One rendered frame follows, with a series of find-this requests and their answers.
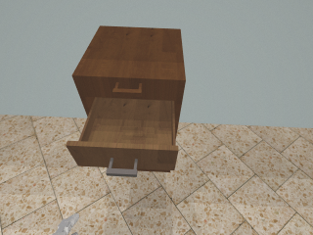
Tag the handle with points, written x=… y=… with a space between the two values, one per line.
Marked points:
x=124 y=172
x=127 y=92

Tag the left robot hand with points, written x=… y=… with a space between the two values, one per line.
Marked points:
x=66 y=224

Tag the cabinet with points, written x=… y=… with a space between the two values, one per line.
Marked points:
x=150 y=59

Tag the drawer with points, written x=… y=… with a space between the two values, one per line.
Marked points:
x=127 y=129

